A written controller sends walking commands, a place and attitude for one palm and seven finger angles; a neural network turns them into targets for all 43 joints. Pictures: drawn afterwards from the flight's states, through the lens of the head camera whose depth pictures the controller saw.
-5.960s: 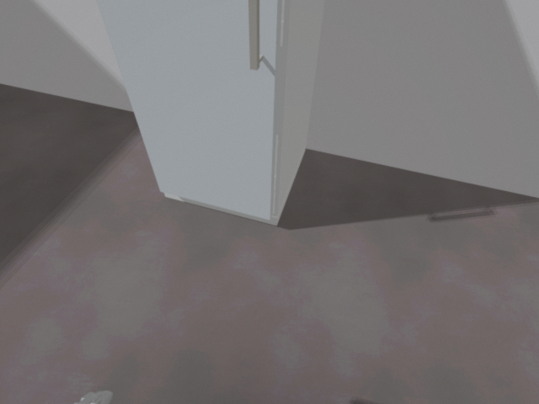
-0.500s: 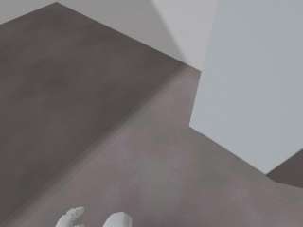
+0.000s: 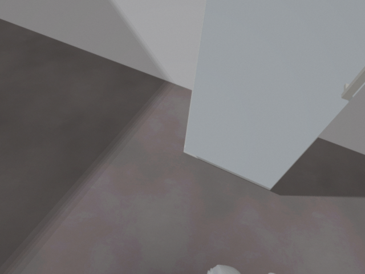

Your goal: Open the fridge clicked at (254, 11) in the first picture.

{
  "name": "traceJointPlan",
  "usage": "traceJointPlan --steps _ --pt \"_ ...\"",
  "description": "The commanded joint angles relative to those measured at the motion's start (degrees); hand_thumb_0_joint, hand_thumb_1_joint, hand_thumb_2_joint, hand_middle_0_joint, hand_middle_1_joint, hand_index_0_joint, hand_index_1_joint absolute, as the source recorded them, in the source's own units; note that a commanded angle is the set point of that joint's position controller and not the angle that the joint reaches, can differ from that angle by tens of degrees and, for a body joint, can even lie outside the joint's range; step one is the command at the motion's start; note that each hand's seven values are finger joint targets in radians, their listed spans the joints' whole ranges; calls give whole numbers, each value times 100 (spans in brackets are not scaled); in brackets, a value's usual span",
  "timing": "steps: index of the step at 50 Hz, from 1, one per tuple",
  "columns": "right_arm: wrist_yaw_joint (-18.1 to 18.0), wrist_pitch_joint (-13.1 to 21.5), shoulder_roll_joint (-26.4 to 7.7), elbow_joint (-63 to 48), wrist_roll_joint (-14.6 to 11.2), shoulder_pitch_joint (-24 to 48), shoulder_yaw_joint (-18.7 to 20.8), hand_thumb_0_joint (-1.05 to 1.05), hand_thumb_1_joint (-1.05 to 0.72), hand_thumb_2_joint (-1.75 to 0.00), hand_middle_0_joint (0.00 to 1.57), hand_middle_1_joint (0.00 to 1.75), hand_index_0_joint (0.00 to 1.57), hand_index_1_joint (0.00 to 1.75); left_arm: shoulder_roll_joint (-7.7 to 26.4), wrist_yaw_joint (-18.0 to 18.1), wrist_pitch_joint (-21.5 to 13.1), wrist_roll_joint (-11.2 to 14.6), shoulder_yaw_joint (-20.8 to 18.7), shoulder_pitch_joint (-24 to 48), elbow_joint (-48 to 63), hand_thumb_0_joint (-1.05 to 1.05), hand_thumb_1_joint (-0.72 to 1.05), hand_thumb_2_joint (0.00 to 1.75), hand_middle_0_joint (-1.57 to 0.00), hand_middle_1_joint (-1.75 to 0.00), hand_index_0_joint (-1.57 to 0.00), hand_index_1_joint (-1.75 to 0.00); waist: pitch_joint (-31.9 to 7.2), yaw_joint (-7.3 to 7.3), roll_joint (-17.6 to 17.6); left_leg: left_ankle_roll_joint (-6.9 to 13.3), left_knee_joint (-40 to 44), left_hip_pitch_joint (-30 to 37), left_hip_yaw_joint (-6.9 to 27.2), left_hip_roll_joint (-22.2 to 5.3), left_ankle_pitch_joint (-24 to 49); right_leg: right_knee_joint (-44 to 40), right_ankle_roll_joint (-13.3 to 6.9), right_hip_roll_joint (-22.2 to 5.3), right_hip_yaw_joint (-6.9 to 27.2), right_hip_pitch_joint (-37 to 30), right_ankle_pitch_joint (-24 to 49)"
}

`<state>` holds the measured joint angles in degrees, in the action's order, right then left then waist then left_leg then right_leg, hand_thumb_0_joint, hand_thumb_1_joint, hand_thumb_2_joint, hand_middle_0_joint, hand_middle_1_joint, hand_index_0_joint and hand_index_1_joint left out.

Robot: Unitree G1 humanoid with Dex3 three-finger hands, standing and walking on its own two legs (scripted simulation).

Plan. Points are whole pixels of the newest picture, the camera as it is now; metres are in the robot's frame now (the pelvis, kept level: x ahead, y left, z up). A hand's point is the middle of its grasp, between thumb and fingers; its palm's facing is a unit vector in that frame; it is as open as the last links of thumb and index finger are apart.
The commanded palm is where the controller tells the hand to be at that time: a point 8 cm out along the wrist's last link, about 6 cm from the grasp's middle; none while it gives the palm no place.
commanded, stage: turn to face it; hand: right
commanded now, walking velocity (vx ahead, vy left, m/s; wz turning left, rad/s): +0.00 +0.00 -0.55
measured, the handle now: out of the picture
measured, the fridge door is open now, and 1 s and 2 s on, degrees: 0 0 0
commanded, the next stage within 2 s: take the last steps up to it in 0.58 s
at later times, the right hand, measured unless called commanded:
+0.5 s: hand out of the picture +0.00 -0.29 -0.17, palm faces +0.25 +0.94 -0.23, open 7.4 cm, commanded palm none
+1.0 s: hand out of the picture -0.09 -0.19 -0.16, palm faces +0.39 +0.90 -0.22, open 7.4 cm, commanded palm none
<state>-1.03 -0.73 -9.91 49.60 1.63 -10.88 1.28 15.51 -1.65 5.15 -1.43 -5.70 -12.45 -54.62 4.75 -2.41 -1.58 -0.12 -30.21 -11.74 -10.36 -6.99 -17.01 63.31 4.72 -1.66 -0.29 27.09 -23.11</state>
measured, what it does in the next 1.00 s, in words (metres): steps on the spot, turning right: right foot, then left foot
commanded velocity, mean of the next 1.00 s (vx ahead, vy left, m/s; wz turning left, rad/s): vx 0.10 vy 0.00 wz -0.25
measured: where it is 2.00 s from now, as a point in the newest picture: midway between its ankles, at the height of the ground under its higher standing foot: (214, 267)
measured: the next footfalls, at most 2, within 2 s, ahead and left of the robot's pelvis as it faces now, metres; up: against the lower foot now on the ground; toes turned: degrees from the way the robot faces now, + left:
right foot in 0.18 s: +0.03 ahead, -0.15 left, +0.00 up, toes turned -12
left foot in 0.78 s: +0.04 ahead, +0.08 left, +0.00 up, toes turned -15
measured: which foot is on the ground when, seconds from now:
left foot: down 0.00-0.18, up 0.20-0.76, down 0.78-1.00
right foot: up 0.00-0.16, down 0.18-0.78, up 0.80-1.00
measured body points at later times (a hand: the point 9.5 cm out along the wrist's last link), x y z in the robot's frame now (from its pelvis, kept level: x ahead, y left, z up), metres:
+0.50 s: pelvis -0.02 -0.07 +0.01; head -0.01 -0.10 +0.45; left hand +0.12 +0.15 -0.12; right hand -0.02 -0.34 -0.15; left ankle +0.00 +0.10 -0.66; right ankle -0.01 -0.14 -0.74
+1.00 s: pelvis -0.02 -0.03 +0.01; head -0.03 -0.01 +0.46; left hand +0.06 +0.21 -0.15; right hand -0.11 -0.24 -0.14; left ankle +0.00 +0.09 -0.74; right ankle -0.05 -0.17 -0.66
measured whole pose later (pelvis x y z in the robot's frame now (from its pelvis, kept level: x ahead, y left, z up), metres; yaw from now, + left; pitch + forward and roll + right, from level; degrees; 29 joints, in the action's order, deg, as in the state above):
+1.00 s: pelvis -0.02 -0.03 +0.01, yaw -20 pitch -1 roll -1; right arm -0.9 1.6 -8.1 60.5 1.6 -21.5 1.7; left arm 12.5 -1.2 2.6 -2.1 -5.1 -19.5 -59.9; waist -1.3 -0.6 -1.6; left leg -0.5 -19.9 -5.4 -4.9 -3.0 -13.1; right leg 58.8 1.7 -2.6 -0.9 28.9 -13.2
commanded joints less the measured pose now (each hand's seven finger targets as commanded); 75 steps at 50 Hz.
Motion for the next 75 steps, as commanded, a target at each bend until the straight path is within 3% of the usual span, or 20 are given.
traceJointPlan --steps 1,7,8,9,11,16,31,36,37,39,40,45,55,58,59,60,61,62,67,75 --pt "-95 91 -1433 -213 5 -440 410 0 -90 -90 20 30 20 30 204 -30 -192 48 66 676 629 0 90 90 -20 -30 -20 -30 -550 468 1291 670 758 818 616 -1355 2808 -1104 2 -14 -365 128 -230" --pt "-54 -7 -1506 -79 -34 -353 492 0 -90 -90 20 30 20 30 361 13 -339 62 84 167 567 0 90 90 -20 -30 -20 -30 -852 194 1132 225 -292 251 136 -1343 2494 -3463 -259 28 -652 -1527 828" --pt "-30 -41 -1339 -145 -86 -378 478 0 -90 -90 20 30 20 30 774 22 -412 34 -11 -198 503 0 90 90 -20 -30 -20 -30 -1107 -31 113 -100 -1343 -631 -71 -1020 1563 -4076 -497 -537 80 -2535 1845" --pt "21 -56 -898 -412 -117 -261 357 0 -90 -90 20 30 20 30 1427 55 -438 13 -159 -504 490 0 90 90 -20 -30 -20 -30 -1059 -192 -1764 -556 -2593 -2211 -113 -195 -1878 -4280 -1242 -2080 2046 -3088 4091" --pt "-71 -157 -942 -362 -69 269 335 0 -90 -90 20 30 20 30 1308 206 -422 32 -109 -599 321 0 90 90 -20 -30 -20 -30 -974 -267 -1391 -437 -3575 -2269 850 -124 -1822 -4300 -1506 -2030 1953 -2519 3976" --pt "32 -153 -984 139 -57 -269 370 0 -90 -90 20 30 20 30 750 260 -507 53 103 269 548 0 90 90 -20 -30 -20 -30 -685 216 -617 -517 -3676 -1904 901 -62 -430 -4484 -1243 -1172 935 -2082 3501" --pt "-52 -137 -643 70 -93 209 260 0 -90 -90 20 30 20 30 567 287 -442 -10 65 -269 187 0 90 90 -20 -30 -20 -30 -552 40 -522 -405 -1742 -1128 971 318 -864 -4689 -1533 -1172 1983 -1824 2406" --pt "-75 -9 -502 397 -118 -541 220 0 -90 -90 20 30 20 30 413 253 -431 13 91 -174 53 0 90 90 -20 -30 -20 -30 -794 348 -508 -257 171 451 821 505 -38 -4575 -1236 -808 1924 -1031 847" --pt "-65 53 -635 484 -76 -785 235 0 -90 -90 20 30 20 30 287 232 -430 37 109 -184 30 0 90 90 -20 -30 -20 -30 -734 444 -199 -204 912 1121 932 364 24 -4317 -996 -499 1678 -483 -12" --pt "-86 79 -1359 456 25 -1047 362 0 -90 -90 20 30 20 30 -194 196 -409 39 184 -75 271 0 90 90 -20 -30 -20 -30 -120 632 1768 674 2482 991 3527 -1781 -2705 -1876 -404 571 279 1126 -854" --pt "-95 116 -1370 374 -48 -928 377 0 -90 -90 20 30 20 30 158 147 -362 -48 84 61 300 0 90 90 -20 -30 -20 -30 53 603 1447 830 2747 210 3754 -1937 -3049 -1038 -446 272 456 1078 -567" --pt "-50 366 -674 555 -58 -631 223 0 -90 -90 20 30 20 30 -119 21 -349 -62 54 -600 -166 0 90 90 -20 -30 -20 -30 209 137 888 341 2354 -103 1628 -846 -1107 -42 -292 -65 56 711 1006" --pt "-16 416 -764 1190 44 -1660 254 0 -90 -90 20 30 20 30 -349 -35 -589 3 190 313 49 0 90 90 -20 -30 -20 -30 247 559 1222 712 2081 171 1524 -1009 -746 -2383 -385 -273 -487 -51 424" --pt "3 350 -707 1282 -13 -1583 264 0 -90 -90 20 30 20 30 -308 45 -729 17 222 -331 -213 0 90 90 -20 -30 -20 -30 -94 233 924 506 1199 -423 1104 -650 -439 -3676 -404 2 -884 -1778 893" --pt "21 324 -509 1287 -31 -1606 220 0 -90 -90 20 30 20 30 -46 120 -787 28 179 -851 -428 0 90 90 -20 -30 -20 -30 -312 25 202 337 403 -945 859 -390 -335 -3975 -440 -183 -647 -2790 706" --pt "60 314 -208 1180 -67 -1559 160 0 -90 -90 20 30 20 30 445 190 -829 -15 51 -1540 -631 0 90 90 -20 -30 -20 -30 -618 -273 -1078 70 -1068 -1884 332 137 -675 -4360 -804 -1404 922 -3631 215" --pt "71 317 -100 949 -44 -1275 116 0 -90 -90 20 30 20 30 874 226 -800 -30 -31 -2036 -721 0 90 90 -20 -30 -20 -30 -739 -425 -1661 -27 -2326 -2616 218 443 -1678 -5051 -1260 -2320 2162 -3745 -260" --pt "40 257 -273 878 -10 -843 150 0 -90 -90 20 30 20 30 825 295 -780 -28 -12 -2004 -754 0 90 90 -20 -30 -20 -30 -527 -516 -1509 51 -3229 -2782 668 245 -1604 -5308 -1404 -2449 2394 -3234 -779" --pt "201 201 -46 1201 16 -1018 210 0 -90 -90 20 30 20 30 -153 357 -960 23 247 -968 -562 0 90 90 -20 -30 -20 -30 211 164 -484 -53 -3368 -2203 786 -107 202 -5472 -1114 -1561 508 -1857 1083" --pt "217 68 -161 831 0 -144 248 0 -90 -90 20 30 20 30 -190 394 -1012 46 291 -1428 -784 0 90 90 -20 -30 -20 -30 419 200 -420 -173 -2843 -2991 728 -53 898 -5293 -1176 -1482 -53 -2535 3179"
